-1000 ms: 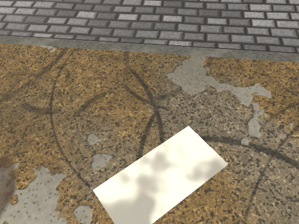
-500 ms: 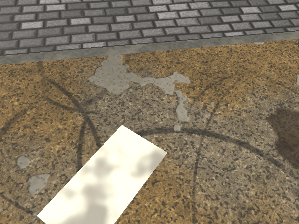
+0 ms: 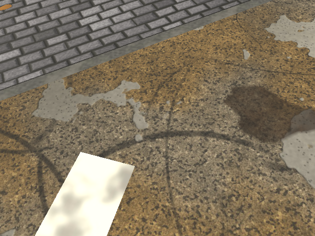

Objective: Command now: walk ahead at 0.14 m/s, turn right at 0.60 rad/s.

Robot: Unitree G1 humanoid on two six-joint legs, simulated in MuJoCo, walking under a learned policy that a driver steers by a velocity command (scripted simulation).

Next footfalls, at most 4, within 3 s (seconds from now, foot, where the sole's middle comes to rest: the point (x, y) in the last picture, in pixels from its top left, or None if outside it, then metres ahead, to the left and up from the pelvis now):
0.18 left None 0.09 0.13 -0.78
0.64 right None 0.34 -0.14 -0.78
1.16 left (168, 192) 0.64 0.03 -0.78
1.70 right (181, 130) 0.98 -0.04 -0.78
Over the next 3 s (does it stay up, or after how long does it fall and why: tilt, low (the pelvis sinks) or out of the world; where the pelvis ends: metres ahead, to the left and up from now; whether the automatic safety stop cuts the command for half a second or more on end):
stays up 1.45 0.01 0.00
